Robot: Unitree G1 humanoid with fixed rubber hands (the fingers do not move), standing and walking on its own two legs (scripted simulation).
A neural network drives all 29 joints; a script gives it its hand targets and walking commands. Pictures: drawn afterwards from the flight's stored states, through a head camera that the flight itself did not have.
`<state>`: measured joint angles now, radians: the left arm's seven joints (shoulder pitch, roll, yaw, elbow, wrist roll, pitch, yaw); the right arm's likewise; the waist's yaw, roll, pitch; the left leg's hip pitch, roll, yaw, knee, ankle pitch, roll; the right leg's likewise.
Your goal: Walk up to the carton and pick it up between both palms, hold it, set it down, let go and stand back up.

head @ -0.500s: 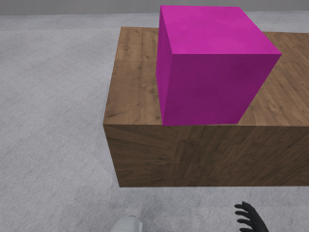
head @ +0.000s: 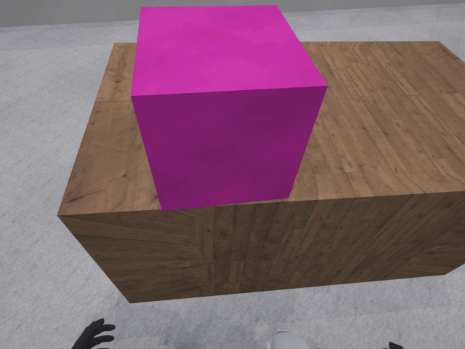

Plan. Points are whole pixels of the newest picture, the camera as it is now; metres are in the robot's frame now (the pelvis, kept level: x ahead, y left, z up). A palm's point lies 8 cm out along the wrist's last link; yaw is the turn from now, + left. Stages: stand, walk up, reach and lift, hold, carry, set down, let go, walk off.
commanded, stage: walk up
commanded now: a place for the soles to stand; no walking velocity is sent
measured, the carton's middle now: (219, 108) +0.59 +0.00 +0.08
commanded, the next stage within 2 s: none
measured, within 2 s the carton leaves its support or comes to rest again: neither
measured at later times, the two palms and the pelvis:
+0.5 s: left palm out of the picture +0.05 +0.29 -0.09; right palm (376, 329) +0.16 -0.25 -0.06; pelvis +0.01 +0.00 +0.01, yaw +6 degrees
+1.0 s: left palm out of the picture +0.12 +0.29 -0.05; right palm (361, 338) +0.15 -0.22 -0.06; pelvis +0.02 +0.02 +0.04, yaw +3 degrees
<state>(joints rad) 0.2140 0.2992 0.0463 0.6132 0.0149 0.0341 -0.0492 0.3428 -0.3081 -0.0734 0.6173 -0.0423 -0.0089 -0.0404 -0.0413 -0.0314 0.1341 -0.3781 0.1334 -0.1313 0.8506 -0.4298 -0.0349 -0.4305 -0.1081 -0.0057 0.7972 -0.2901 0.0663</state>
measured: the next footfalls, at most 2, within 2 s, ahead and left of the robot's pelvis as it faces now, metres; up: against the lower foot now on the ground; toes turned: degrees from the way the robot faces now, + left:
left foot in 0.40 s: +0.05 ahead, +0.11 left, +0.00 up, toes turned +7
right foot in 0.68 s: +0.10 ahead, -0.10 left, +0.00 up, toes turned +3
